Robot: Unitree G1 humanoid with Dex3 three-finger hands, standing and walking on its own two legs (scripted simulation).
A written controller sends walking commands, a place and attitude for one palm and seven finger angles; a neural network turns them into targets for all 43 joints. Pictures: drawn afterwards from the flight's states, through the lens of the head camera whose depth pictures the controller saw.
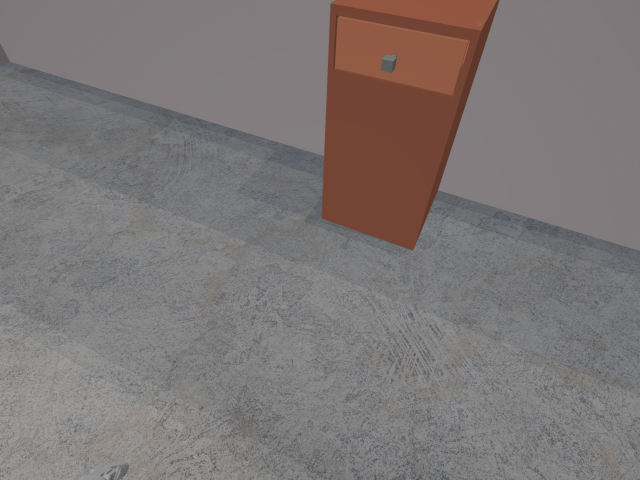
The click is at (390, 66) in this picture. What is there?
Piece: drawer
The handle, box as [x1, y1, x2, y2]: [381, 54, 396, 72]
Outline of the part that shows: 395,54 391,56 385,55 382,59 381,70 389,72 393,70 396,59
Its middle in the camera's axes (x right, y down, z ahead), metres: +0.20 -0.52 +1.14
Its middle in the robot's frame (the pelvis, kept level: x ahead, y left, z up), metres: +1.21 -0.14 +0.01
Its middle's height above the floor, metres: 0.78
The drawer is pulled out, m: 0.00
